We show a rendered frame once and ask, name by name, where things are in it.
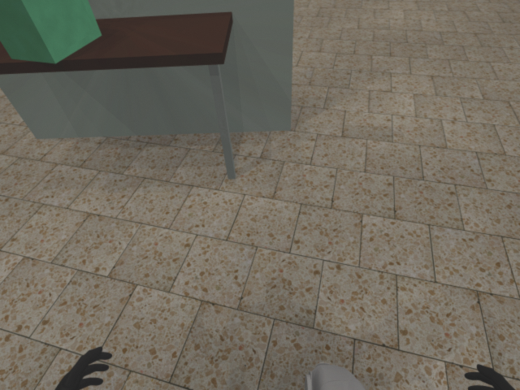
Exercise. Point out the left robot hand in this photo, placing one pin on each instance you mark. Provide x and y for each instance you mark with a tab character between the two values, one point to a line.
73	380

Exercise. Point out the right robot thigh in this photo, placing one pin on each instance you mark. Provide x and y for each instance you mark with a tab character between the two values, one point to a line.
331	377

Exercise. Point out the carton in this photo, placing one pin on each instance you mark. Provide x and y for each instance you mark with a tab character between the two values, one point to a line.
46	31

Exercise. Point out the table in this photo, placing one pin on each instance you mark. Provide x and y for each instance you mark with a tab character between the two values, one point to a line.
151	41

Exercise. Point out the right robot hand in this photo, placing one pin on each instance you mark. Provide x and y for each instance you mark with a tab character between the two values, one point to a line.
488	376

